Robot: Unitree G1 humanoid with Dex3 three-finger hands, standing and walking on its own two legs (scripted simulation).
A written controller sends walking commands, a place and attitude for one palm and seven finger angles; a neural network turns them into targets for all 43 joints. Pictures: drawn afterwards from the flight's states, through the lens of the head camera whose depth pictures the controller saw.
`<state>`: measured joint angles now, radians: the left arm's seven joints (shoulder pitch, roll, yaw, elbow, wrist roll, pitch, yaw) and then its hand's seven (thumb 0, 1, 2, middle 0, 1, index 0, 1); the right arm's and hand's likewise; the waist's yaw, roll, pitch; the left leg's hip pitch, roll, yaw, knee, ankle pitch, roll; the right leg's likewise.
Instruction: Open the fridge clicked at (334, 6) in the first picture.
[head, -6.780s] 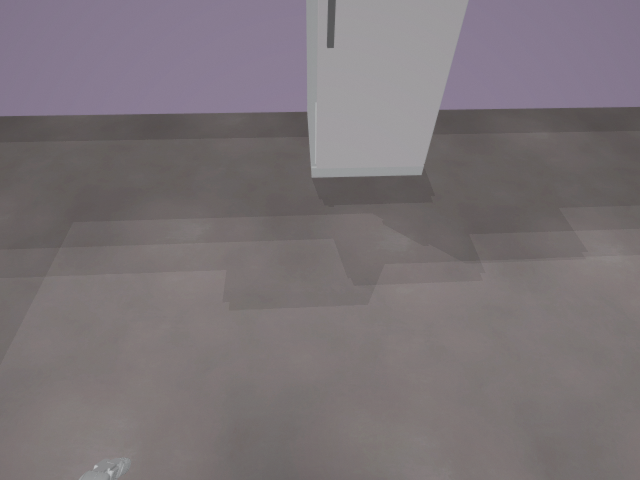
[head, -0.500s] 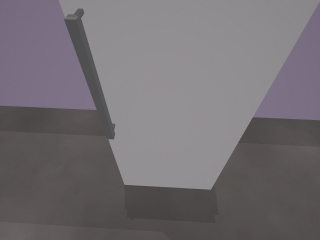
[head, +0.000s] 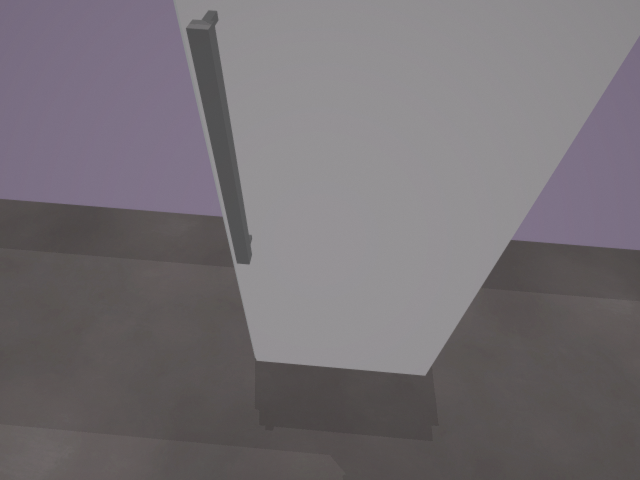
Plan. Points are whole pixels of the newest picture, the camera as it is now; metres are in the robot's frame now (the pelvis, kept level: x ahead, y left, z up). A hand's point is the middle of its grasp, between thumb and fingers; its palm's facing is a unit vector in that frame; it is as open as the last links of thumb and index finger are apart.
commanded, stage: come to a stop and stand still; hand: left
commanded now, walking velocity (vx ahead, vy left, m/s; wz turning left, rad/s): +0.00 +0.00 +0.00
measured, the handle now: (231, 165) +0.51 +0.18 +0.11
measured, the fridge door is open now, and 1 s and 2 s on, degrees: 0 0 0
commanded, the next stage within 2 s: look again from close up in 0.72 s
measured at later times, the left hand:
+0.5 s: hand out of the picture -0.05 +0.14 -0.17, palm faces +0.04 -0.99 -0.16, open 7.4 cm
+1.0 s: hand out of the picture +0.01 +0.18 -0.16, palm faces +0.03 -0.97 -0.24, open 7.4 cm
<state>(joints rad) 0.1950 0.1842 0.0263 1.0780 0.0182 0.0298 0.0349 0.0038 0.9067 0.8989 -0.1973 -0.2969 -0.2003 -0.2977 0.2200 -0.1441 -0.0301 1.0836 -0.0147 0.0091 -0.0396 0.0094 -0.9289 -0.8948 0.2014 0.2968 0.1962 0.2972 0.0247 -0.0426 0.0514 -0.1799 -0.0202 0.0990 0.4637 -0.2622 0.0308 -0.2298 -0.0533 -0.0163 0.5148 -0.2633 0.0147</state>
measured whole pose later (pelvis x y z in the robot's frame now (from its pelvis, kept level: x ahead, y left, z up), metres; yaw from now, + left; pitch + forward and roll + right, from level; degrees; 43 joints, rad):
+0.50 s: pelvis -0.02 -0.01 +0.01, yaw +0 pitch -1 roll +0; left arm 0.30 0.12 0.00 1.15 0.01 0.00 0.04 0.00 0.91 0.90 -0.20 -0.30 -0.20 -0.30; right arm 0.32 -0.11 -0.01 1.16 -0.01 0.00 -0.03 0.00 -0.91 -0.90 0.20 0.30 0.19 0.30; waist 0.00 -0.01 0.04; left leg -0.19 0.01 0.08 0.39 -0.19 0.01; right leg -0.22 -0.02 -0.04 0.41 -0.17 -0.01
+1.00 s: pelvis -0.01 +0.00 +0.00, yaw +1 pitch -1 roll +1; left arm 0.27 0.17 -0.01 1.07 0.01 -0.02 0.03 0.00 0.91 0.90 -0.20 -0.30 -0.20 -0.30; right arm 0.30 -0.18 0.01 1.06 -0.02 -0.02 -0.02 0.01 -0.92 -0.89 0.20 0.30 0.19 0.30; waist 0.00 0.03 0.01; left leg -0.20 0.00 0.08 0.47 -0.24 0.02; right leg -0.24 -0.04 -0.04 0.50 -0.24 0.00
